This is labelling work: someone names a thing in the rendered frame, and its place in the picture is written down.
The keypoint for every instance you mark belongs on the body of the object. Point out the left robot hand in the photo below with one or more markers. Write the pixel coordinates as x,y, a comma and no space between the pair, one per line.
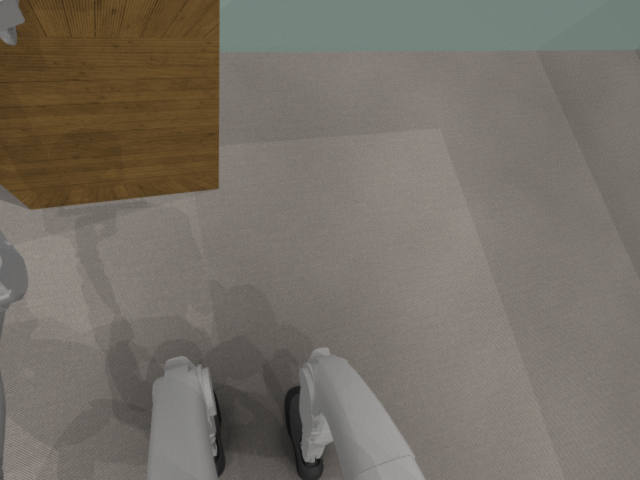
10,17

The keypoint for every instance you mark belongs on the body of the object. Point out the cabinet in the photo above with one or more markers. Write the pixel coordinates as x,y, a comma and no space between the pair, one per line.
104,100

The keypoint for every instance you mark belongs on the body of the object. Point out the robot right thigh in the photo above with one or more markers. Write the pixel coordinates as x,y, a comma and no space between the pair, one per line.
368,443

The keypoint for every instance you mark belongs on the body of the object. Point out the robot right foot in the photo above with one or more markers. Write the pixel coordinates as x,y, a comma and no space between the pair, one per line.
313,469

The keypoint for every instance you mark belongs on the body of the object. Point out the robot left upper arm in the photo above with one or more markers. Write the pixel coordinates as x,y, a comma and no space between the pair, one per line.
13,286

